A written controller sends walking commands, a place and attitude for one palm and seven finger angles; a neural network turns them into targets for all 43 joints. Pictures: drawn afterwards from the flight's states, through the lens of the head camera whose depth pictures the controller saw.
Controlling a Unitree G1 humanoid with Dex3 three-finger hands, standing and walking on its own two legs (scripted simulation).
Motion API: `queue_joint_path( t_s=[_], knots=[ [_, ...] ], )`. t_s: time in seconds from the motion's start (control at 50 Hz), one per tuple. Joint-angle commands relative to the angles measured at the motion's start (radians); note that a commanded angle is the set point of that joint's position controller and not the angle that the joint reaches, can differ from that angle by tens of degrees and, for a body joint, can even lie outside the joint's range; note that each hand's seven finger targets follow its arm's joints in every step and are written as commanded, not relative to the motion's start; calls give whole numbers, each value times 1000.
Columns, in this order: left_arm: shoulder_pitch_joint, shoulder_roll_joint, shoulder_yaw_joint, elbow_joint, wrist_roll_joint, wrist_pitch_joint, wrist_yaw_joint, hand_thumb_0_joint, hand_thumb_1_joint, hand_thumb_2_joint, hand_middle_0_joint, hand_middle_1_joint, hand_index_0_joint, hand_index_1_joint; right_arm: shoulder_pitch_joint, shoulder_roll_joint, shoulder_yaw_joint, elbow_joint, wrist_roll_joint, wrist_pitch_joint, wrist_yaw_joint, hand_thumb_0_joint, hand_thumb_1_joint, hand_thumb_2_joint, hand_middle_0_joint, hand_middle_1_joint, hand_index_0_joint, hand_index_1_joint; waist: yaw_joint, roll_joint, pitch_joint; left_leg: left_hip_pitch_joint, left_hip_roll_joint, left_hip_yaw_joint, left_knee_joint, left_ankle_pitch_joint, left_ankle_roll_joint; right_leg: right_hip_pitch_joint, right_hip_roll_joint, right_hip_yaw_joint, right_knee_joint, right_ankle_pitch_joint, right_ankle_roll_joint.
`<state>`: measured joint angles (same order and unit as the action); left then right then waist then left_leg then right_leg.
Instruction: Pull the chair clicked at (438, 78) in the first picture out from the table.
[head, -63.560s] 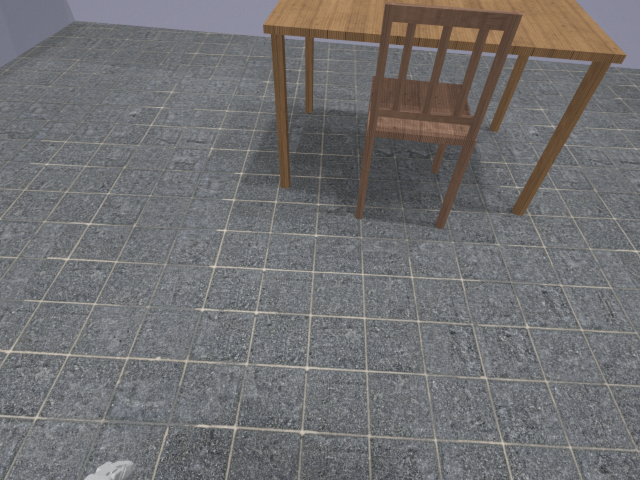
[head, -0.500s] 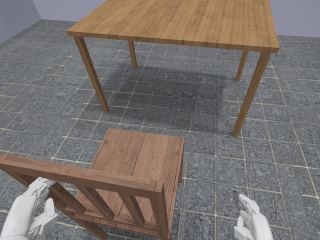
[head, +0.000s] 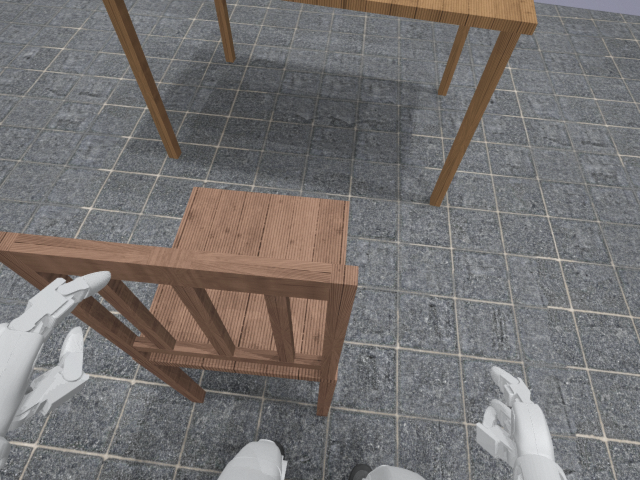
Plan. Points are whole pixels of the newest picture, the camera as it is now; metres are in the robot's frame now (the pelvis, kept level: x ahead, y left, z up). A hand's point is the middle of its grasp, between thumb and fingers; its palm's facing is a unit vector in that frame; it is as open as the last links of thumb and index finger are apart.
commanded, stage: step back with the hand held close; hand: left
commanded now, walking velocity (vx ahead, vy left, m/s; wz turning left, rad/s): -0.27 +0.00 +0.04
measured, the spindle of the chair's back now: (209, 322) +0.30 +0.20 -0.08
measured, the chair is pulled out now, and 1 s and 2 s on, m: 0.73 0.73 0.73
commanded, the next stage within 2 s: stop stepping back and stand still in 0.46 s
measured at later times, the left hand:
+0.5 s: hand out of the picture +0.09 +0.30 +0.17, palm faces +0.39 -0.77 -0.50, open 7.4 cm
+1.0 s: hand out of the picture -0.05 +0.26 +0.18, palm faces +0.43 -0.76 -0.48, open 7.4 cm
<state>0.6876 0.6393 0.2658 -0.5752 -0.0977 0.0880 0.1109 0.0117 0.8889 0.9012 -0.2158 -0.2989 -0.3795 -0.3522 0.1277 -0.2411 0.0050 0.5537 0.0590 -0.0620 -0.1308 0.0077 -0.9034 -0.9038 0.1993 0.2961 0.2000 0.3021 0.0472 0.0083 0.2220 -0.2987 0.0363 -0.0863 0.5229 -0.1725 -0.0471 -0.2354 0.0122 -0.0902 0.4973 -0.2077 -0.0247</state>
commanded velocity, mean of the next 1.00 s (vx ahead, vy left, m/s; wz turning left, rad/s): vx -0.15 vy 0.01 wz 0.01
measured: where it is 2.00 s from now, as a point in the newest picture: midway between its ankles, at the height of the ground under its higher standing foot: outside the picture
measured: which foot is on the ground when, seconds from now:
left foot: down 0.00-0.66, up 0.68-0.74, down 0.76-0.96, up 0.98-1.00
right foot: down 0.00-0.32, up 0.34-0.56, down 0.58-1.00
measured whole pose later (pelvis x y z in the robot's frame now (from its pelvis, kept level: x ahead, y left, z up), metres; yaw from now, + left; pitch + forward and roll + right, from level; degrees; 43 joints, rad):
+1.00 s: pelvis -0.24 +0.00 -0.01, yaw +5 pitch -5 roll -2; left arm 0.50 0.44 0.42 -0.57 -0.03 -0.16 0.13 0.01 0.88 0.90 -0.22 -0.30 -0.21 -0.31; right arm 0.19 -0.22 -0.01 0.58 0.01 -0.13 -0.05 0.01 -0.90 -0.90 0.20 0.30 0.20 0.30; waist -0.03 0.02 0.09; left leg -0.50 0.03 -0.04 0.74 -0.36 0.00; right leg -0.22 0.01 -0.08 0.65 -0.34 -0.02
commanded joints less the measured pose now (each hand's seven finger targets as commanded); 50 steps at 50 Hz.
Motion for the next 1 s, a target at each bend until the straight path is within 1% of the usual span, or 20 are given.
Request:
queue_joint_path(
  t_s=[0.0,0.06,0.12,0.2,0.3,0.32,0.44,0.54,0.6,0.62,0.66,0.68,0.7,0.74,0.78,0.84,0.88,0.92,0.96,0.98],
  knots=[
    [-166,202,397,-417,21,-267,107,0,900,900,-200,-300,-200,-300,-47,-107,-40,-114,-22,-74,-25,0,-900,-900,200,300,200,300,-1,193,-410,-24,84,-77,-93,-62,67,163,-130,119,-40,75,8],
    [-109,89,389,-124,41,-289,110,0,900,900,-200,-300,-200,-300,-15,-110,-49,-60,-36,-82,-16,0,-900,-900,200,300,200,300,-29,55,-302,13,29,-45,11,-315,44,-92,-167,174,-175,-290,-27],
    [-95,-61,282,171,49,-248,101,0,900,900,-200,-300,-200,-300,-18,-117,-73,-15,-30,-51,11,0,-900,-900,200,300,200,300,-51,-69,-217,162,-19,21,327,-270,26,-453,-270,237,-302,-489,-102],
    [-281,-106,167,236,59,-221,87,0,900,900,-200,-300,-200,-300,-49,-107,-41,-45,-17,-37,21,0,-900,-900,200,300,200,300,-57,-209,-99,-63,47,-55,28,-342,71,-365,-186,105,-167,-465,-18],
    [-409,-49,174,-119,111,-261,86,0,900,900,-200,-300,-200,-300,-103,-119,-20,-124,-36,-62,8,0,-900,-900,200,300,200,300,-34,169,-128,-509,238,-371,-448,-741,198,118,-10,93,316,-191,52],
    [-473,45,241,-249,125,-287,91,0,900,900,-200,-300,-200,-300,-121,-117,-25,-125,-47,-66,6,0,-900,-900,200,300,200,300,-33,212,-168,-493,245,-370,-448,-702,210,165,-17,105,360,-141,53],
    [-31,102,446,-438,95,-380,85,0,900,900,-200,-300,-200,-300,9,-93,-55,-101,-70,-150,43,0,-900,-900,200,300,200,300,2,463,-400,-235,168,-208,-288,-408,187,163,27,51,232,-176,36],
    [-56,-12,412,-103,14,-412,56,0,900,900,-200,-300,-200,-300,57,-90,-81,16,-74,-179,39,0,-900,-900,200,300,200,300,-39,257,-483,324,217,-149,-151,269,108,-81,4,112,-65,-253,-13],
    [-172,-32,331,-14,46,-378,32,0,900,900,-200,-300,-200,-300,28,-112,-85,1,-50,-159,40,0,-900,-900,200,300,200,300,-30,154,-498,434,120,6,54,271,104,-67,-34,64,-304,59,18],
    [-190,-54,284,-16,50,-363,23,0,900,900,-200,-300,-200,-300,31,-100,-83,-15,-42,-140,42,0,-900,-900,200,300,200,300,-27,22,-527,456,58,66,143,263,100,-29,-59,75,-347,249,19],
    [-230,-48,223,-38,33,-318,15,0,900,900,-200,-300,-200,-300,16,-137,-113,-60,-10,-101,37,0,-900,-900,200,300,200,300,-65,-473,-384,252,-37,107,384,-57,86,-46,-166,108,-196,630,-20],
    [-215,-46,224,-9,32,-309,11,0,900,900,-200,-300,-200,-300,-24,-126,-101,-87,1,-94,39,0,-900,-900,200,300,200,300,-68,-530,-292,163,-49,101,365,-65,96,-64,-186,78,-141,653,-36],
    [-190,-27,264,12,37,-297,9,0,900,900,-200,-300,-200,-300,-51,-114,-88,-106,-4,-85,43,0,-900,-900,200,300,200,300,-66,-478,-251,129,-43,101,240,-34,107,-47,-174,61,-69,629,-30],
    [-216,-56,273,-13,33,-292,6,0,900,900,-200,-300,-200,-300,-59,-99,-52,-106,-14,-72,45,0,-900,-900,200,300,200,300,-82,-47,-259,221,1,42,6,235,156,-73,-95,18,210,477,38],
    [-329,-3,295,-119,46,-299,37,0,900,900,-200,-300,-200,-300,-58,-92,-48,-84,-45,-81,43,0,-900,-900,200,300,200,300,-55,247,-305,289,194,-239,-152,376,248,-215,-13,83,404,-214,42],
    [-303,-3,304,-184,60,-304,60,0,900,900,-200,-300,-200,-300,-43,-83,-38,-75,-42,-121,51,0,-900,-900,200,300,200,300,-30,258,-183,-167,203,-187,-315,-427,183,36,-42,104,212,-335,23],
    [-219,3,320,-213,69,-311,59,0,900,900,-200,-300,-200,-300,-48,-95,-45,-99,-43,-120,61,0,-900,-900,200,300,200,300,-14,328,-153,-338,126,-61,-253,-565,117,182,-13,36,61,-206,4],
    [-141,33,352,-219,68,-324,53,0,900,900,-200,-300,-200,-300,-18,-82,-62,-104,-44,-110,71,0,-900,-900,200,300,200,300,-20,189,-209,-308,13,60,-7,-502,64,140,-72,80,-71,-192,-28],
    [-117,4,320,-223,52,-329,53,0,900,900,-200,-300,-200,-300,10,-82,-84,-97,-31,-96,74,0,-900,-900,200,300,200,300,-40,-200,-200,-46,-87,80,616,-287,9,-354,-365,546,-378,-499,-192],
    [-134,-29,296,-193,41,-324,55,0,900,900,-200,-300,-200,-300,17,-86,-85,-74,-31,-84,74,0,-900,-900,200,300,200,300,-69,-202,-179,-23,-57,22,751,-219,12,-435,-396,542,-386,-466,-217]
  ],
)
